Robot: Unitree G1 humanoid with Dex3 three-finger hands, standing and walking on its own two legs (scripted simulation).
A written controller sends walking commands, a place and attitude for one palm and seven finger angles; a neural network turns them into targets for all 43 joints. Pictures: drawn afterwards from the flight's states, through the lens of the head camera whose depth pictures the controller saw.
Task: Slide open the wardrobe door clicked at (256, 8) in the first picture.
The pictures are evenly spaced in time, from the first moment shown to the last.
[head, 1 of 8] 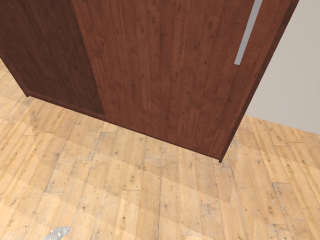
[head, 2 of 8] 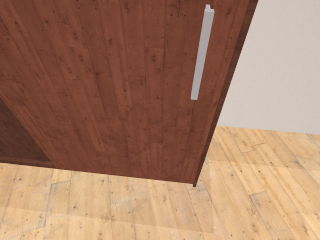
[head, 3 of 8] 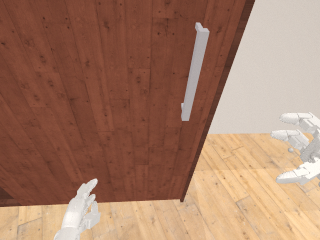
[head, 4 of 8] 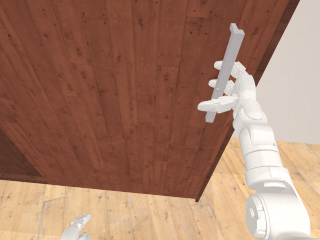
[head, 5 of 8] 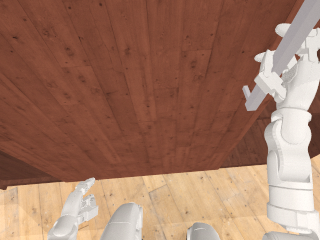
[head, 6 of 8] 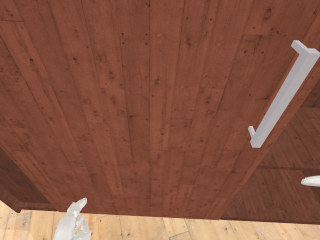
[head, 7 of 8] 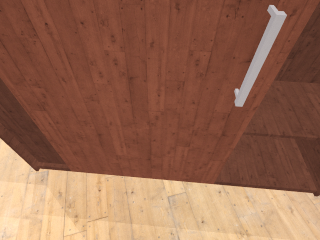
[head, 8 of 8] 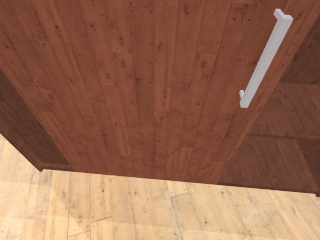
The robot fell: no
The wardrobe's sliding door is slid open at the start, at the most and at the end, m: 0.00 0.66 0.65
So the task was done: yes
